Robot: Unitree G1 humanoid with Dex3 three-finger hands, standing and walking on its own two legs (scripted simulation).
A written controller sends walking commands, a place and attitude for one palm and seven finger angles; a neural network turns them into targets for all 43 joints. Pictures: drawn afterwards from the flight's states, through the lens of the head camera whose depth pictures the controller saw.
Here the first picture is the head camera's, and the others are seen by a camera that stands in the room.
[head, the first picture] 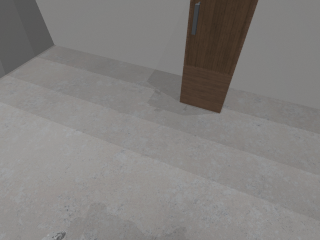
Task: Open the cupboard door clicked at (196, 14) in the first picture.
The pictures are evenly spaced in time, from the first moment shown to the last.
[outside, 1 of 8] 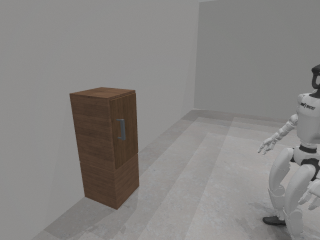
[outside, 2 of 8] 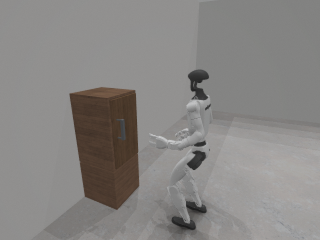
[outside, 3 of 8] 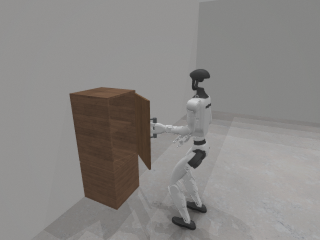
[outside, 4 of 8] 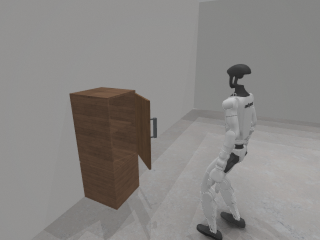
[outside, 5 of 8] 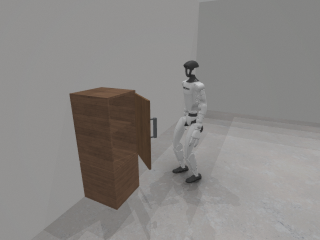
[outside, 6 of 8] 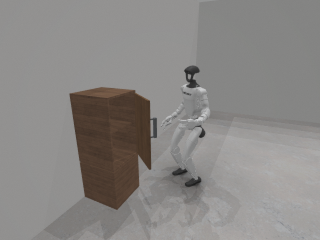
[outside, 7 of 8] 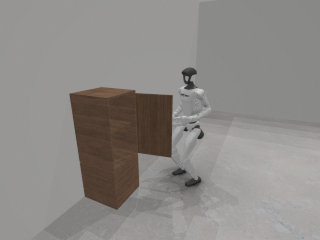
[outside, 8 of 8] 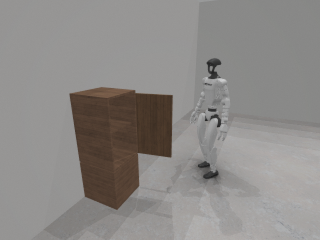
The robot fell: no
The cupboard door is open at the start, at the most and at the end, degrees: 0 100 100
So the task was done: yes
